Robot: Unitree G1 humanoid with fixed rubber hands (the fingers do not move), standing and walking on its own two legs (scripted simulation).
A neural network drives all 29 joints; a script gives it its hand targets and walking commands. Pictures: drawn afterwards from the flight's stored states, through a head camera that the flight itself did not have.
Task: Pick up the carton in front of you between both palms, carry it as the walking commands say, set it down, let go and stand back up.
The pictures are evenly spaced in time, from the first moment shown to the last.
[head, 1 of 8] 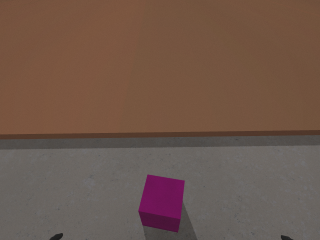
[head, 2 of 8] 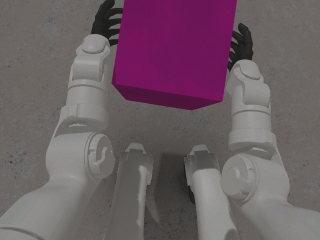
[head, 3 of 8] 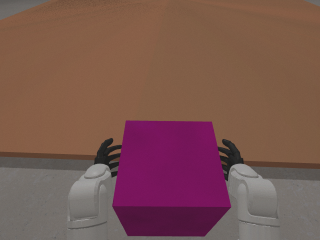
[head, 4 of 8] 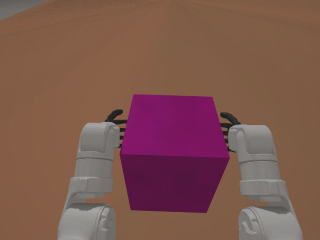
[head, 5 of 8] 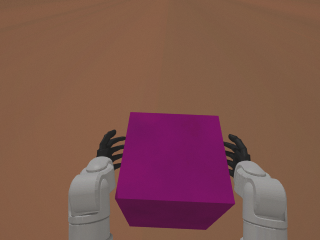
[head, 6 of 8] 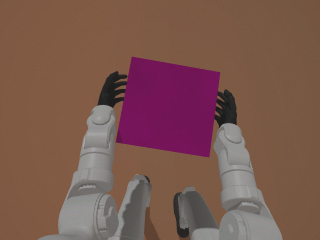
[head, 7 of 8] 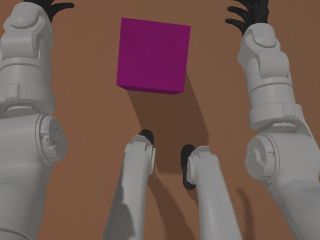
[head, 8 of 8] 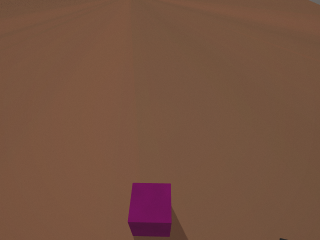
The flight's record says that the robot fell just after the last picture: no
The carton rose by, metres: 0.82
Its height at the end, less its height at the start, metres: +0.06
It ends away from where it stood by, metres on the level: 2.20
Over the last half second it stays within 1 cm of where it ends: yes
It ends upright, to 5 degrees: yes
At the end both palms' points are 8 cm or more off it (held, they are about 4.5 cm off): yes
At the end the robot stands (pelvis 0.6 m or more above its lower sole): yes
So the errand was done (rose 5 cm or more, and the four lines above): yes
